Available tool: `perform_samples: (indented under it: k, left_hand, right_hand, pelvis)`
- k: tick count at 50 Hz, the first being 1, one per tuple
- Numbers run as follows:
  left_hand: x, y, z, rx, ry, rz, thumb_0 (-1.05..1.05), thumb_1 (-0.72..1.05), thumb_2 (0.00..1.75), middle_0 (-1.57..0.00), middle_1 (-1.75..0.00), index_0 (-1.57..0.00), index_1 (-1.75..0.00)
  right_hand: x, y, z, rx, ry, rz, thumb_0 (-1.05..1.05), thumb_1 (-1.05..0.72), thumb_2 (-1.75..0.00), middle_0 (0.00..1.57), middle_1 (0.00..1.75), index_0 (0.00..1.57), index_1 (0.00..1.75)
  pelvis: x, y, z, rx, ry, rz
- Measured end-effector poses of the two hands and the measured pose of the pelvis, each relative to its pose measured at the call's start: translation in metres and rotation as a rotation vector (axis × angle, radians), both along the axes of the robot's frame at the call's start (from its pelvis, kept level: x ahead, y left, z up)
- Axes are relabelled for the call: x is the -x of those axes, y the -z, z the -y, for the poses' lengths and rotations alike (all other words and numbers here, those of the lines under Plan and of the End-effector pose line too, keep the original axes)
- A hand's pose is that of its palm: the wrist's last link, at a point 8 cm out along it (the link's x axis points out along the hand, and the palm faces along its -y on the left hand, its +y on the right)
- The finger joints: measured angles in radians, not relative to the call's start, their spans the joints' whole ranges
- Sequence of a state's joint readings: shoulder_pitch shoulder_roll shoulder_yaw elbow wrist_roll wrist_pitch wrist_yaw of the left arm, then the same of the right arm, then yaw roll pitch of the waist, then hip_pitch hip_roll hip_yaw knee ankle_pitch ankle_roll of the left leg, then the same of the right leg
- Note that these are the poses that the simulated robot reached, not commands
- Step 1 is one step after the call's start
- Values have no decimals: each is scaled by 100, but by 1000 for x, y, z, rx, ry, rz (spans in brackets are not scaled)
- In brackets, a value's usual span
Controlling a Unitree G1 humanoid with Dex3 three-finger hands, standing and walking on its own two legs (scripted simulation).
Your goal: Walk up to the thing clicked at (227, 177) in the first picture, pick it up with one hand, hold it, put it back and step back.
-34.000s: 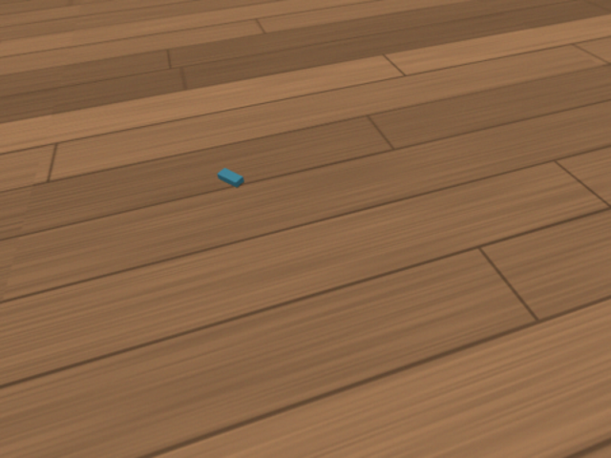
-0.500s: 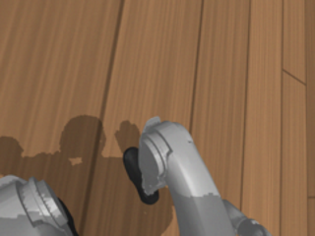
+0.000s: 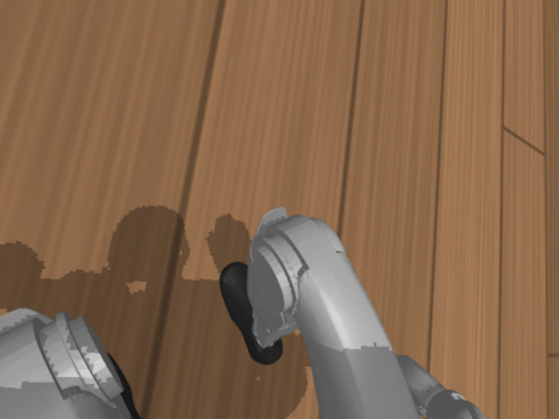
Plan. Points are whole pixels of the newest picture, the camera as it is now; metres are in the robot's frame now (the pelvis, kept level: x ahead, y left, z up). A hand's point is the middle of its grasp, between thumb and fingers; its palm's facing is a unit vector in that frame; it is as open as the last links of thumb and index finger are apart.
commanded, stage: settle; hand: left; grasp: from above
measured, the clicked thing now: out of the picture +0.48 +0.39 -0.29
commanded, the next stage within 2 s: lift in 0.68 s
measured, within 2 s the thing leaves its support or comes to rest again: leaves its support in 0.10 s
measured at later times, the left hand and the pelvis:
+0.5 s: hand out of the picture +0.46 +0.40 -0.17, palm faces -0.44 -0.14 -0.89, open 8.4 cm; pelvis +0.00 +0.00 +0.02, yaw +3 degrees
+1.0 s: hand out of the picture +0.45 +0.40 -0.12, palm faces -0.44 -0.16 -0.88, open 8.3 cm; pelvis -0.01 +0.00 +0.03, yaw +6 degrees
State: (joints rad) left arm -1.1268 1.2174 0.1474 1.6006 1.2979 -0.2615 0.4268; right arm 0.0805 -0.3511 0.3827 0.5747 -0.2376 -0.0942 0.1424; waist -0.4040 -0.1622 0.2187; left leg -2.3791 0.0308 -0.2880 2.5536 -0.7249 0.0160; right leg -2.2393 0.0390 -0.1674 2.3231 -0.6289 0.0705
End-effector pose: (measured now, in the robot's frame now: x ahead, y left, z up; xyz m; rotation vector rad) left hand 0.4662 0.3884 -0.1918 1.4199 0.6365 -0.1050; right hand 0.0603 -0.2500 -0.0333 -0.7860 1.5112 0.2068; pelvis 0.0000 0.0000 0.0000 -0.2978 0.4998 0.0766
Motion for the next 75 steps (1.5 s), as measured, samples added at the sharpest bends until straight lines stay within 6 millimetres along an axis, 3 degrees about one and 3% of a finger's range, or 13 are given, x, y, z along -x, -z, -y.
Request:
perform_samples:
  k: [7, 14, 23, 31, 45, 53, 61, 75]
  left_hand:
    - [-4, -10, -5, -11, -2, 11, 1, 30, 26, -75, -41, -78, -38]
    - [-9, -36, -12, -25, 8, 47, 1, 31, 23, -77, -38, -80, -35]
    - [0, -71, -18, -28, 23, 7, 1, 32, 18, -79, -35, -82, -32]
    - [7, -91, -16, -21, 41, 6, 2, 32, 15, -81, -32, -85, -28]
    - [4, -118, -13, -38, 25, 17, 2, 32, 15, -82, -32, -86, -28]
    - [21, -140, -12, -5, 7, -32, 2, 33, 13, -81, -32, -85, -28]
    - [50, -184, -13, 21, 41, -19, 2, 33, 13, -82, -31, -86, -27]
    - [102, -289, -2, 13, 43, 25, 1, 31, 19, -79, -36, -83, -32]
  right_hand:
    - [-2, -4, 3, 8, 10, 7, 0, -90, -90, 20, 30, 20, 29]
    - [-10, -8, 9, 14, 23, 31, 0, -90, -90, 20, 30, 20, 29]
    - [-30, -5, 12, -2, 41, 94, 0, -90, -90, 20, 30, 20, 29]
    - [-41, -2, 11, -17, 53, 137, 0, -90, -89, 20, 30, 20, 29]
    - [-24, 1, 11, -23, 140, 129, 0, -91, -90, 20, 30, 20, 29]
    - [-16, -5, 12, -26, 203, 104, 0, -91, -90, 20, 30, 21, 29]
    - [-33, -19, 16, -22, 223, 142, 0, -91, -90, 20, 30, 21, 30]
    - [-97, -67, -4, -140, 223, 322, 0, -91, -90, 20, 30, 20, 29]
  pelvis:
    - [0, -2, 0, 1, -4, -10]
    - [0, -5, 0, 2, -13, -27]
    - [3, -14, 0, -10, -35, -49]
    - [7, -18, 2, -28, -50, -58]
    - [8, -23, 3, -44, -64, -89]
    - [10, -41, 4, -58, -74, -113]
    - [12, -64, 4, -77, -94, -127]
    - [9, -136, 5, -130, -117, -116]
